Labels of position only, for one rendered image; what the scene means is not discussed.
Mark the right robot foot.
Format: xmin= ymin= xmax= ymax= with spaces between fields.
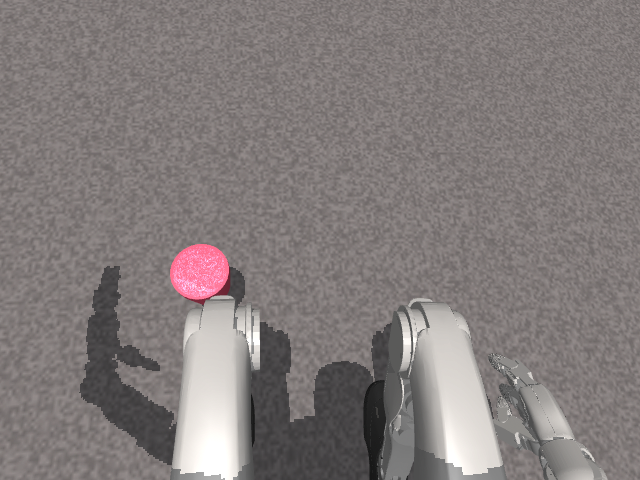
xmin=363 ymin=380 xmax=408 ymax=480

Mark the right robot hand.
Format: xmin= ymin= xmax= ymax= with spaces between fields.
xmin=488 ymin=353 xmax=576 ymax=456

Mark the cup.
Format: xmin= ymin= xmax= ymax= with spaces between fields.
xmin=170 ymin=244 xmax=230 ymax=305

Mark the right robot arm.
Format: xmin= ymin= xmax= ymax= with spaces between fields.
xmin=538 ymin=439 xmax=608 ymax=480

